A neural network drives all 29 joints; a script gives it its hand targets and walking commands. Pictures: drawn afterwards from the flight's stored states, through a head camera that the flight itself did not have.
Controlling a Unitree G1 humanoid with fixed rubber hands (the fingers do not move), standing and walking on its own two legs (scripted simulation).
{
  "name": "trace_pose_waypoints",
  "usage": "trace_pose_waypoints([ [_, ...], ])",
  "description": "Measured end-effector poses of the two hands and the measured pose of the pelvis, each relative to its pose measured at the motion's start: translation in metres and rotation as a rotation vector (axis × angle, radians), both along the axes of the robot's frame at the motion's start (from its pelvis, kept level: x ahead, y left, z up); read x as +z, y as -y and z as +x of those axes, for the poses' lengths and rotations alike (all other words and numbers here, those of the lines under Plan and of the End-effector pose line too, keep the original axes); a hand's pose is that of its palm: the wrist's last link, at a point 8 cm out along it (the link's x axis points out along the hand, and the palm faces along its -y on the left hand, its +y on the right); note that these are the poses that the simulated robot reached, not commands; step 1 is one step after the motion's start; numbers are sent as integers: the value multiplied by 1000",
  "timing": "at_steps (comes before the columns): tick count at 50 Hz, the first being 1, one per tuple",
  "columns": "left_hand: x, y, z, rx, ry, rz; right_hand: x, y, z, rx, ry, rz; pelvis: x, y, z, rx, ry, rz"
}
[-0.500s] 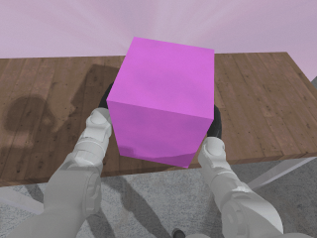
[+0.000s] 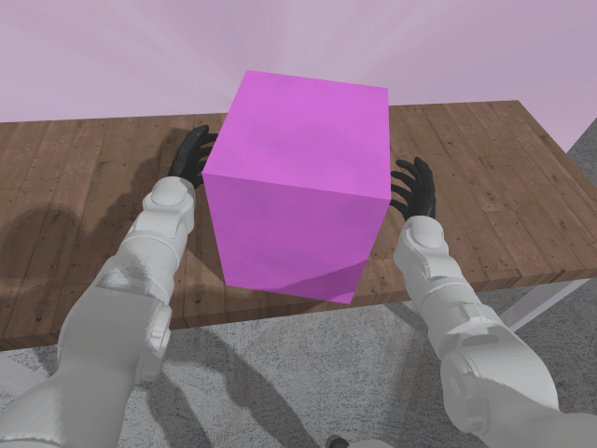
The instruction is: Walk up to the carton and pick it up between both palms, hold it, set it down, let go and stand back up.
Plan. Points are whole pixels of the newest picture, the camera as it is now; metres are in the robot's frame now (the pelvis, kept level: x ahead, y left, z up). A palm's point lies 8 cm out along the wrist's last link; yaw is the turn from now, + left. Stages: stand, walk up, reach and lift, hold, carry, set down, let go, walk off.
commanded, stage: set down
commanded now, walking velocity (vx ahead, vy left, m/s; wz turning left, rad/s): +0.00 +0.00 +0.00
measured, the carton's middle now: (301, 193) +0.44 -0.06 +0.07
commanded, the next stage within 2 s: none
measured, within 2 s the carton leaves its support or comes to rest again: neither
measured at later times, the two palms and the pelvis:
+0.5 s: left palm (183, 141) +0.47 +0.09 +0.16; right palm (434, 180) +0.37 -0.22 +0.14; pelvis -0.01 -0.02 +0.01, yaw +0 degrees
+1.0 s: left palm (139, 176) +0.42 +0.14 +0.16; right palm (457, 201) +0.32 -0.22 +0.15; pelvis +0.01 -0.02 +0.01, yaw -1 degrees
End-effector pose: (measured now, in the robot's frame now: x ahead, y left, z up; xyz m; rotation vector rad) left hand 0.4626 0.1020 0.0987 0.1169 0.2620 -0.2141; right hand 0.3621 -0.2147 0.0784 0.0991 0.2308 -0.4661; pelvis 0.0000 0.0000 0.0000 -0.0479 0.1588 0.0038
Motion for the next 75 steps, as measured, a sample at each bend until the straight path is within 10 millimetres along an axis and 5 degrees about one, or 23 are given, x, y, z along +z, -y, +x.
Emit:
trace_pose_waypoints([
  [14,50,18,6,-5,0,-12,55,3,9,10,35,9,5,9,-9,-7,60,18],
  [40,82,-16,-8,33,-10,2,79,9,-6,58,52,50,13,22,0,-16,179,25],
  [55,41,-54,-66,57,-56,-11,61,8,-57,87,29,29,13,16,6,-32,258,24],
  [75,30,-78,-119,59,-42,-7,47,-3,-89,131,7,5,12,9,8,-32,268,28],
])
